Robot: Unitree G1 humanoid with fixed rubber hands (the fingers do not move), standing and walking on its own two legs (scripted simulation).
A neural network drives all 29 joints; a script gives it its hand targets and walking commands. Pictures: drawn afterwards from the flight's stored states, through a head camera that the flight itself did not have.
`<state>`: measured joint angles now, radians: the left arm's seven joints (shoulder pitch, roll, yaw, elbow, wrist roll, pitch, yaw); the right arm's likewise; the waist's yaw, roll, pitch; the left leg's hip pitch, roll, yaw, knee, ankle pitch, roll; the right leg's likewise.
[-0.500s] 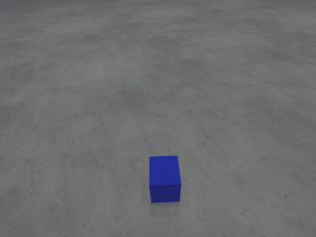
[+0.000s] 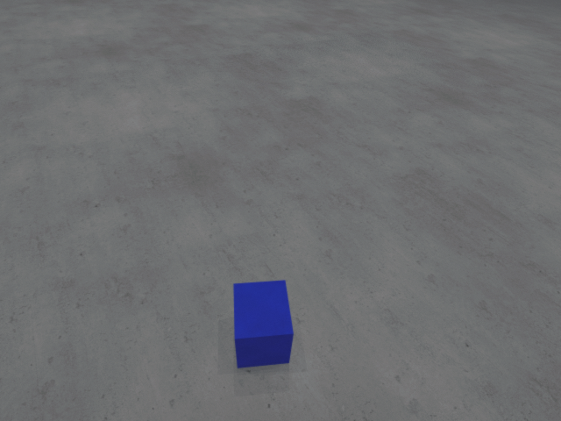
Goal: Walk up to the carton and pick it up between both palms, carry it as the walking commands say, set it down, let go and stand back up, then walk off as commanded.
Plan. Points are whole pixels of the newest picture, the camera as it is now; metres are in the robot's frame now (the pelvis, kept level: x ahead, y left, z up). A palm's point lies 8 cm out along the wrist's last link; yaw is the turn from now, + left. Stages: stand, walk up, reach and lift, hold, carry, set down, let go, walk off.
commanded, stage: walk off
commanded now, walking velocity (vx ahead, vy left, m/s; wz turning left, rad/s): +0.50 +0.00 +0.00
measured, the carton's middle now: (261, 323) +0.65 +0.00 -0.66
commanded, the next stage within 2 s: stand in 1.80 s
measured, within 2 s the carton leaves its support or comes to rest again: neither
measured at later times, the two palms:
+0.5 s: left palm out of the picture +0.19 +0.18 -0.15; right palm (436, 319) +0.34 -0.32 -0.12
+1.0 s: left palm (182, 242) +0.59 +0.19 -0.13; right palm (398, 298) +0.43 -0.29 -0.18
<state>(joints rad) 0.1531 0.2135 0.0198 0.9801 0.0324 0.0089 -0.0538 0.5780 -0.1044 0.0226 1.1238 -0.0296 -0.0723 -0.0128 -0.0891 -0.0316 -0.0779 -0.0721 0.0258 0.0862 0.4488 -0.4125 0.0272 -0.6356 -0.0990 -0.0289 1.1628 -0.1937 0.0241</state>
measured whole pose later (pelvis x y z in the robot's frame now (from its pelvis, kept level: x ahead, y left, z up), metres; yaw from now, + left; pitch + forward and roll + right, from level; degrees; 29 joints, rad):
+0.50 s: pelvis +0.23 -0.07 +0.00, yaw +3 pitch -1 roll -2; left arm 0.38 0.22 0.05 1.08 0.01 -0.07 0.02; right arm 0.18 -0.23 -0.04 1.00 -0.03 -0.03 0.01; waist 0.04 0.00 -0.04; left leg -0.61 0.15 0.06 0.98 -0.24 -0.02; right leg -0.06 0.03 -0.20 0.43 -0.36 -0.05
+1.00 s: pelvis +0.49 -0.06 -0.03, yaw +3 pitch -2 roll +3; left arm 0.17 0.20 0.04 0.89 0.03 -0.06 -0.02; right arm 0.42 -0.20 -0.05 1.12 -0.02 -0.02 -0.01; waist -0.03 0.01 0.05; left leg -0.24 0.10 0.16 0.74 -0.43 -0.03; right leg -0.45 -0.15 -0.08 0.73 -0.29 -0.02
